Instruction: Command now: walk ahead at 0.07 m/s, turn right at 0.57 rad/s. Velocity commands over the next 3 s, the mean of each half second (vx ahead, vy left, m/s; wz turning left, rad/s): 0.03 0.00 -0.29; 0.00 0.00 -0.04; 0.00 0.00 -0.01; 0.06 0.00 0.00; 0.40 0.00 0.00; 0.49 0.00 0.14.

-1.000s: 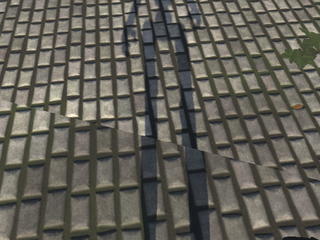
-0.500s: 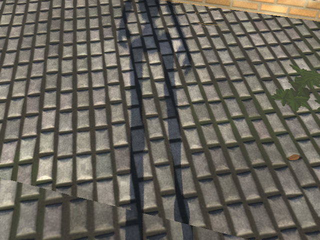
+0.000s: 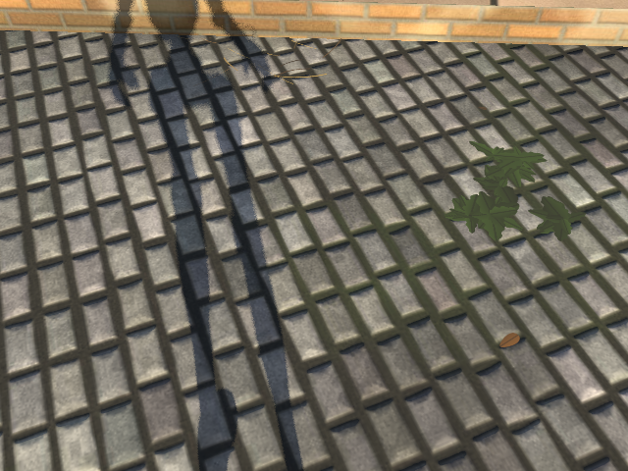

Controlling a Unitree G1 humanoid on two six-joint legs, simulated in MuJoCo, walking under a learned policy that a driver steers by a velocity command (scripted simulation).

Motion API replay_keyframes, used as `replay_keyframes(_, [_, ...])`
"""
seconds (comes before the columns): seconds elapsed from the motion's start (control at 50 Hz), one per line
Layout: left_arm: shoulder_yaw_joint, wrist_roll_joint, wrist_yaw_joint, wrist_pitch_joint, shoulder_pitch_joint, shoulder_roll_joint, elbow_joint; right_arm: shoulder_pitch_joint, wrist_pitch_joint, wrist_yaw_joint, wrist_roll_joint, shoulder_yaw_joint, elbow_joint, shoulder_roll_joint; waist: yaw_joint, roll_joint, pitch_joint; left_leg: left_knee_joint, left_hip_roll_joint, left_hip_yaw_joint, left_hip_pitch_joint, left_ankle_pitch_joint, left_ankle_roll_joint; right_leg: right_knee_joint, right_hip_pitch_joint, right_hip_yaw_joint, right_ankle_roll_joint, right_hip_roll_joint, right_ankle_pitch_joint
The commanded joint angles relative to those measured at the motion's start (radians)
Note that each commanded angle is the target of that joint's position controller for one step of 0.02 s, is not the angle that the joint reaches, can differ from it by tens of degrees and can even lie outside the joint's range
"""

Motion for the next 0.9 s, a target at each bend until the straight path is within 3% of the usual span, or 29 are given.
replay_keyframes(0.02, [0.038,-0.007,0.000,0.014,0.039,0.153,-0.058,-0.066,-0.028,-0.009,0.012,-0.033,-0.057,-0.109,0.006,-0.058,-0.073,-0.089,-0.019,0.009,-0.044,0.004,0.029,0.059,0.189,0.263,-0.148,-0.323,0.616])
replay_keyframes(0.06, [0.028,-0.006,-0.014,0.022,-0.042,0.150,-0.077,0.016,-0.038,-0.013,0.039,-0.044,-0.029,-0.133,-0.072,-0.018,-0.091,-0.241,-0.036,0.034,0.228,0.229,0.094,0.099,0.039,0.248,-0.086,-0.238,0.599])
replay_keyframes(0.08, [0.007,-0.004,-0.025,0.022,-0.046,0.109,-0.088,0.090,-0.045,-0.020,0.052,-0.054,-0.025,-0.172,-0.103,0.011,-0.170,-0.233,0.035,-0.011,0.438,0.461,0.177,0.172,-0.048,0.210,-0.030,-0.166,0.503])
replay_keyframes(0.1, [-0.025,-0.007,-0.023,0.013,0.017,0.024,-0.114,0.185,-0.063,-0.032,0.049,-0.078,-0.034,-0.272,-0.106,0.202,-0.320,-0.225,0.287,-0.286,0.739,0.903,0.448,0.401,-0.240,0.084,0.089,-0.025,0.062])
replay_keyframes(0.12, [-0.019,0.009,0.003,0.013,0.065,0.043,-0.117,0.215,-0.054,-0.026,0.000,-0.079,-0.038,-0.236,-0.126,0.203,-0.363,-0.286,0.468,-0.483,0.804,0.830,0.591,0.627,-0.412,-0.007,0.144,0.003,-0.564])
replay_keyframes(0.14, [-0.006,0.021,0.020,0.029,0.026,0.092,-0.101,0.165,-0.062,-0.026,-0.009,-0.089,-0.042,-0.218,-0.110,0.068,-0.162,-0.318,0.433,-0.393,0.619,0.707,0.507,0.770,-0.453,-0.052,0.153,-0.089,-0.550])
replay_keyframes(0.16, [-0.002,0.030,0.050,0.046,0.027,0.117,-0.087,0.085,-0.061,-0.015,0.019,-0.079,-0.061,-0.168,-0.069,0.062,-0.097,-0.347,0.340,-0.270,0.492,0.566,0.407,0.827,-0.422,-0.088,0.168,-0.146,-0.502])
replay_keyframes(0.18, [-0.001,0.042,0.068,0.052,0.054,0.121,-0.071,0.008,-0.058,-0.006,0.042,-0.053,-0.102,-0.094,-0.034,0.081,-0.108,-0.368,0.292,-0.209,0.409,0.522,0.366,0.817,-0.368,-0.103,0.187,-0.170,-0.469])
replay_keyframes(0.2, [-0.017,0.053,0.070,0.051,0.032,0.080,-0.081,-0.019,-0.060,-0.002,0.048,-0.042,-0.123,-0.063,-0.020,0.098,-0.090,-0.384,0.258,-0.158,0.341,0.531,0.355,0.816,-0.330,-0.122,0.201,-0.193,-0.419])
replay_keyframes(0.22, [-0.033,0.057,0.061,0.051,0.027,0.052,-0.086,-0.044,-0.060,-0.001,0.038,-0.052,-0.144,-0.093,-0.012,0.098,-0.102,-0.400,0.222,-0.109,0.276,0.548,0.360,0.863,-0.269,-0.164,0.213,-0.187,-0.356])
replay_keyframes(0.26, [-0.043,0.030,0.033,0.057,0.062,0.040,-0.074,-0.095,-0.064,0.001,0.024,-0.069,-0.179,-0.132,0.001,0.057,-0.112,-0.394,0.154,-0.009,0.215,0.498,0.340,0.791,-0.207,-0.209,0.227,-0.194,-0.247])
replay_keyframes(0.3, [-0.057,0.017,-0.008,0.061,0.069,0.000,-0.055,-0.120,-0.067,0.020,0.047,-0.053,-0.182,-0.103,0.014,0.049,-0.090,-0.346,0.082,0.061,0.176,0.360,0.253,0.509,-0.117,-0.241,0.264,-0.247,-0.189])
replay_keyframes(0.32, [-0.064,0.005,-0.032,0.062,0.069,-0.019,-0.050,-0.107,-0.063,0.034,0.056,-0.049,-0.170,-0.100,0.002,0.058,-0.079,-0.294,0.090,0.044,0.180,0.326,0.228,0.380,-0.081,-0.256,0.276,-0.252,-0.176])
replay_keyframes(0.34, [-0.061,-0.016,-0.048,0.055,0.093,-0.009,-0.044,-0.109,-0.052,0.056,0.057,-0.051,-0.159,-0.117,0.013,0.048,-0.070,-0.237,0.108,0.006,0.163,0.266,0.225,0.250,-0.023,-0.264,0.268,-0.242,-0.066])
replay_keyframes(0.36, [-0.051,-0.031,-0.048,0.046,0.092,0.015,-0.037,-0.070,-0.040,0.082,0.053,-0.051,-0.137,-0.120,0.004,0.045,-0.066,-0.206,0.123,-0.042,0.172,0.198,0.224,0.153,0.001,-0.266,0.245,-0.229,0.072])
replay_keyframes(0.38, [-0.040,-0.035,-0.035,0.035,0.084,0.047,-0.050,-0.027,-0.036,0.102,0.052,-0.041,-0.111,-0.092,0.002,0.057,-0.089,-0.193,0.143,-0.088,0.183,0.159,0.212,0.118,0.022,-0.256,0.207,-0.231,0.144])
replay_keyframes(0.4, [-0.036,-0.043,-0.017,0.025,0.036,0.086,-0.093,0.047,-0.038,0.111,0.056,-0.027,-0.094,-0.044,-0.030,0.035,-0.134,-0.187,0.125,-0.097,0.208,0.068,0.158,0.135,0.024,-0.197,0.118,-0.291,0.277])
replay_keyframes(0.42, [-0.022,-0.035,-0.004,0.019,-0.102,0.167,-0.143,0.137,-0.044,0.085,0.047,-0.051,-0.101,-0.084,-0.132,-0.044,-0.118,-0.161,0.045,0.010,0.257,0.019,0.130,0.128,-0.095,-0.142,-0.029,-0.326,0.231])
replay_keyframes(0.44, [-0.015,-0.015,0.003,0.024,-0.128,0.156,-0.144,0.036,-0.049,0.056,0.037,-0.071,-0.134,-0.150,-0.104,-0.026,-0.099,-0.132,0.003,0.074,0.324,-0.037,0.117,0.078,-0.229,-0.119,-0.052,-0.312,0.005])
replay_keyframes(0.46, [-0.016,-0.021,0.011,0.027,-0.136,0.131,-0.141,-0.021,-0.048,0.045,0.032,-0.070,-0.156,-0.137,-0.103,-0.008,-0.088,-0.139,0.014,0.068,0.353,-0.045,0.131,0.047,-0.277,-0.121,-0.026,-0.293,-0.121])
replay_keyframes(0.48, [-0.027,-0.033,0.018,0.030,-0.148,0.090,-0.151,-0.035,-0.047,0.040,0.040,-0.062,-0.166,-0.116,-0.099,-0.007,-0.073,-0.158,0.036,0.046,0.346,-0.021,0.144,0.039,-0.272,-0.126,0.004,-0.275,-0.151])
replay_keyframes(0.5, [-0.037,-0.036,0.020,0.036,-0.149,0.061,-0.158,-0.030,-0.048,0.045,0.055,-0.055,-0.160,-0.096,-0.091,-0.009,-0.064,-0.180,0.040,0.035,0.315,-0.012,0.142,0.044,-0.234,-0.132,0.027,-0.270,-0.143])
replay_keyframes(0.54, [-0.050,-0.045,0.009,0.038,-0.093,0.030,-0.137,-0.025,-0.048,0.071,0.061,-0.038,-0.163,-0.047,-0.069,-0.014,-0.064,-0.183,0.035,0.039,0.304,0.039,0.122,0.044,-0.185,-0.142,0.060,-0.262,-0.135])
replay_keyframes(0.6, [-0.041,-0.038,-0.006,0.042,-0.068,0.054,-0.125,-0.008,-0.042,0.087,0.046,-0.049,-0.161,-0.068,-0.066,-0.023,-0.062,-0.153,0.017,0.061,0.315,0.093,0.102,0.049,-0.176,-0.162,0.069,-0.251,-0.099])
replay_keyframes(0.9, [-0.041,-0.037,0.000,0.033,-0.107,0.075,-0.146,0.018,-0.038,0.077,0.048,-0.053,-0.157,-0.080,-0.060,-0.008,-0.071,-0.116,0.019,0.064,0.270,0.132,0.085,0.095,-0.112,-0.186,0.069,-0.235,0.043])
